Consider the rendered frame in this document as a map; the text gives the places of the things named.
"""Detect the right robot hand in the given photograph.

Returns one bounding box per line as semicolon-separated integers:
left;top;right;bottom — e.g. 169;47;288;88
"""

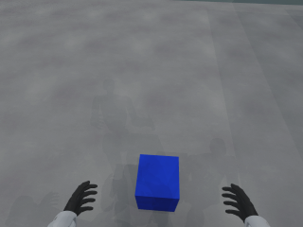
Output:
222;183;258;224

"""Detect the robot right forearm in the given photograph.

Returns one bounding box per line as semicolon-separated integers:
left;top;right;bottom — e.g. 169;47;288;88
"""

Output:
244;215;270;227

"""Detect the carton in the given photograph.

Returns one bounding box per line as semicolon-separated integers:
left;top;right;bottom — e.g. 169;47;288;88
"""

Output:
134;154;180;212

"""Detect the robot left forearm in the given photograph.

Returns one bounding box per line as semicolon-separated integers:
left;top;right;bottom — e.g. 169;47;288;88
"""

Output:
47;210;78;227

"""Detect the left robot hand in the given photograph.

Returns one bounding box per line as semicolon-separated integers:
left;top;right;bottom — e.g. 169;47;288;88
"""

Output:
63;181;98;216

